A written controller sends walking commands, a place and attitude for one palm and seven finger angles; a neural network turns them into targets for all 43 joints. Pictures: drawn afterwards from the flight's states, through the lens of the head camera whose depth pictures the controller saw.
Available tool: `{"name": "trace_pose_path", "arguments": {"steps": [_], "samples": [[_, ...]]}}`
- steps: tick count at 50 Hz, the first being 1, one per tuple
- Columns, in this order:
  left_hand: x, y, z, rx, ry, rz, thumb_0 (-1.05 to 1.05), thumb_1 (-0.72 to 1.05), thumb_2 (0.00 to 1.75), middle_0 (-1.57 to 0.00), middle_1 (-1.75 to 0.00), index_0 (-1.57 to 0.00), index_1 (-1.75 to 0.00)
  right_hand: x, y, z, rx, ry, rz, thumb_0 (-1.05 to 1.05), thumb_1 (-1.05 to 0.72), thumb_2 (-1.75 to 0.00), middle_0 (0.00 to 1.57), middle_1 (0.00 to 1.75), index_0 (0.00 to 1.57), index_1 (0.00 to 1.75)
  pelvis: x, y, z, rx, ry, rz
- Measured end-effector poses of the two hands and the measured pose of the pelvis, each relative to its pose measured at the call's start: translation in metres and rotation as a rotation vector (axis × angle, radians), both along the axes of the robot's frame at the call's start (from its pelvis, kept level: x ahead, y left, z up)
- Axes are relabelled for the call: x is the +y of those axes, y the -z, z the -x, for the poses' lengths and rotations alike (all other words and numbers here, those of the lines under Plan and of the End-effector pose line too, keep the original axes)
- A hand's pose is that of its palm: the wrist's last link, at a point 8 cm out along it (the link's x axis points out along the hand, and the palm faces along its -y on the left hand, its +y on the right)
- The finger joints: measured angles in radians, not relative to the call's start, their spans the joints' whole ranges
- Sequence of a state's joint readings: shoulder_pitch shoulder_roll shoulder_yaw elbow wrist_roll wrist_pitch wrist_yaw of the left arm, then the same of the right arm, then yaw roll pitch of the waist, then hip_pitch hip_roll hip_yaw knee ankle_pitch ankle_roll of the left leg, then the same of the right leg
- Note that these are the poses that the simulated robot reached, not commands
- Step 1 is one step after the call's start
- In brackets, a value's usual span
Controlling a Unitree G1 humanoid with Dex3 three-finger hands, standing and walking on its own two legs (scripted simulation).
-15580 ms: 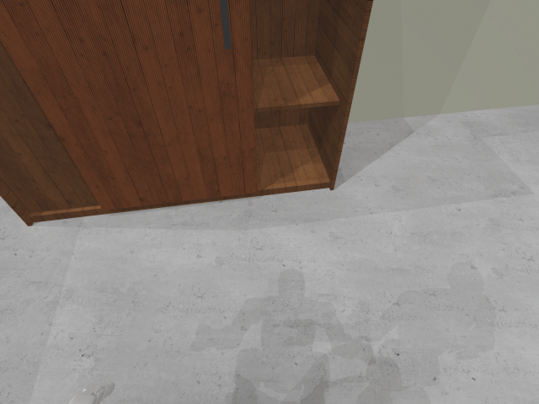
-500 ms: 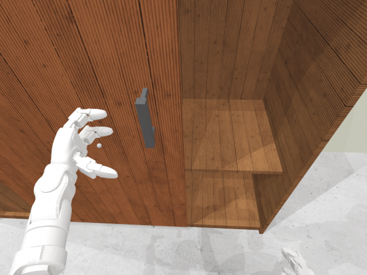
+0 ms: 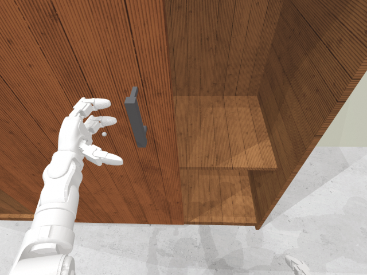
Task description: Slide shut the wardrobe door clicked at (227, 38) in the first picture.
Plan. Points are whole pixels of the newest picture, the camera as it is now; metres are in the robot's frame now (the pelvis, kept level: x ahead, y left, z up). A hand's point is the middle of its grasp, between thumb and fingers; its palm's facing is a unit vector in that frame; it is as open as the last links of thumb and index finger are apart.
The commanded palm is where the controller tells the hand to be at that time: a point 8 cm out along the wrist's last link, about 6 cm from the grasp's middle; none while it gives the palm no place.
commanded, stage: move the hooked fingers beside the handle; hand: left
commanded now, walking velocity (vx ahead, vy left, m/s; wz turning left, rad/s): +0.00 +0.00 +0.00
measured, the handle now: (138, 118) +0.45 +0.12 +0.10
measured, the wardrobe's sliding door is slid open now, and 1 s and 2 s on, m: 0.38 0.38 0.38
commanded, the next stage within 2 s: none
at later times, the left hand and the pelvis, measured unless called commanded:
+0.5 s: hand (106, 143) +0.37 +0.18 +0.10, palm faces +0.00 -1.00 -0.02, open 14.0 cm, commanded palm +0.35 +0.23 +0.11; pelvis +0.00 +0.01 +0.00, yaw +0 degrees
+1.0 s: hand (102, 133) +0.38 +0.18 +0.13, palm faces +0.02 -1.00 -0.04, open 14.0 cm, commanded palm +0.35 +0.23 +0.11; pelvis +0.00 +0.01 +0.00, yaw +0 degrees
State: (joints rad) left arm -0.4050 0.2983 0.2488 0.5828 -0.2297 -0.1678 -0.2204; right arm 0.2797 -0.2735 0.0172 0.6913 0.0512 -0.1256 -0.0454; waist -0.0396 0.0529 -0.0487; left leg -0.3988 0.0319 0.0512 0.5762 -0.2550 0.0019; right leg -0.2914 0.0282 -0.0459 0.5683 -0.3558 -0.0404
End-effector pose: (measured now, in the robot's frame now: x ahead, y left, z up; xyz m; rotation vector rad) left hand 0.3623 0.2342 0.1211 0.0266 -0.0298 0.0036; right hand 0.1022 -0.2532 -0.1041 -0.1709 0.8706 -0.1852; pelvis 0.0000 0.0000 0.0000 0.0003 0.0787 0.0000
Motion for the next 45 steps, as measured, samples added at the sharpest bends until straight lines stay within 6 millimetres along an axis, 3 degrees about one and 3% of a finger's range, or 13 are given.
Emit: {"name": "trace_pose_path", "arguments": {"steps": [8, 16, 24, 32, 41, 45], "samples": [[0.01, 0.017, 0.009, 0.05, -0.025, 0.007, -0.01, -0.5, 0.3, -0.3, -1.2, -0.3, -1.2, 0.001, 0.001, 0.004, 0.017, 0.01, -0.001, 0.01, -0.9, -0.9, 0.2, 0.3, 0.2, 0.3, 0.002, 0.0, -0.002, 0.002, 0.006, 0.0], [0.002, -0.001, 0.016, -0.043, 0.009, 0.003, -0.02, -0.5, 0.3, -0.3, -1.2, -0.3, -1.2, 0.009, -0.001, -0.008, -0.012, -0.017, -0.003, 0.01, -0.9, -0.9, 0.2, 0.3, 0.2, 0.3, 0.006, 0.0, 0.0, -0.012, -0.006, 0.004], [-0.001, 0.02, 0.01, 0.071, 0.005, 0.011, -0.01, -0.5, 0.3, -0.3, -1.2, -0.3, -1.2, 0.017, -0.006, -0.017, -0.048, -0.025, -0.006, 0.01, -0.9, -0.9, 0.2, 0.3, 0.2, 0.3, 0.01, 0.001, 0.005, -0.006, -0.005, 0.006], [0.004, -0.005, 0.006, -0.047, -0.016, -0.001, -0.02, -0.5, 0.3, -0.3, -1.2, -0.3, -1.2, 0.02, -0.004, -0.01, -0.028, -0.028, -0.009, 0.01, -0.9, -0.9, 0.2, 0.3, 0.2, 0.3, 0.011, 0.0, 0.003, -0.014, -0.003, 0.006], [0.0, 0.025, 0.009, 0.085, 0.006, 0.023, -0.01, -0.5, 0.3, -0.3, -1.2, -0.3, -1.2, 0.016, -0.001, 0.0, 0.006, -0.008, -0.007, 0.01, -0.9, -0.9, 0.2, 0.3, 0.2, 0.3, 0.012, 0.0, 0.002, -0.002, 0.0, 0.007], [-0.002, 0.014, 0.013, -0.002, -0.01, 0.004, -0.02, -0.5, 0.3, -0.3, -1.2, -0.3, -1.2, 0.015, -0.002, 0.0, 0.003, -0.009, 0.003, 0.01, -0.9, -0.9, 0.2, 0.3, 0.2, 0.3, 0.012, 0.0, 0.001, -0.01, 0.002, 0.006]]}}
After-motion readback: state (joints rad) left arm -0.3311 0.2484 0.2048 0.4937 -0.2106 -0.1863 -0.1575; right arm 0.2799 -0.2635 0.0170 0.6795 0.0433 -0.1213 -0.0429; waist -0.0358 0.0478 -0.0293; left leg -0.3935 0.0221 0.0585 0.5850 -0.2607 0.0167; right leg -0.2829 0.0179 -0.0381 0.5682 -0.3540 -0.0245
